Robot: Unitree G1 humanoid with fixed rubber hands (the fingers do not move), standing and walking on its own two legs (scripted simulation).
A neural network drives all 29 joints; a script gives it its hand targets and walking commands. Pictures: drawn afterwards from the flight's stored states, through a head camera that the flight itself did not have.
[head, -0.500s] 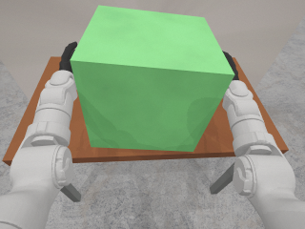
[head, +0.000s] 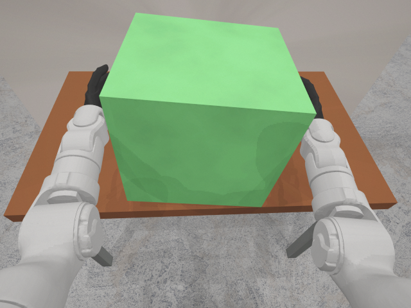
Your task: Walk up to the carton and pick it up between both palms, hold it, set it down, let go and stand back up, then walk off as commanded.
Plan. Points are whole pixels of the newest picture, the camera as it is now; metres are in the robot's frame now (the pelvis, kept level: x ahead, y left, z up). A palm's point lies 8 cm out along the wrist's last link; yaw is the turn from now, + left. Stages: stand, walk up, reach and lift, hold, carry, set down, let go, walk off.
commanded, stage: set down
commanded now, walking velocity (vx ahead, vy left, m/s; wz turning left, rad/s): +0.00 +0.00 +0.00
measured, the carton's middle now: (202, 115) +0.50 +0.02 +0.06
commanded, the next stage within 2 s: none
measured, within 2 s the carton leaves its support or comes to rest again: rests again in 0.98 s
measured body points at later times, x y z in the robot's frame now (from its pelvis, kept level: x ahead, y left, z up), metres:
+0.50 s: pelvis +0.00 +0.00 +0.00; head +0.04 +0.00 +0.45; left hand +0.44 +0.23 +0.13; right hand +0.45 -0.19 +0.13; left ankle +0.01 +0.11 -0.75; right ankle -0.04 -0.13 -0.75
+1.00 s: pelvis +0.00 +0.00 +0.00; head +0.04 +0.01 +0.45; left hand +0.44 +0.23 +0.12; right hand +0.45 -0.18 +0.12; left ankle +0.01 +0.11 -0.75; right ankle -0.04 -0.13 -0.75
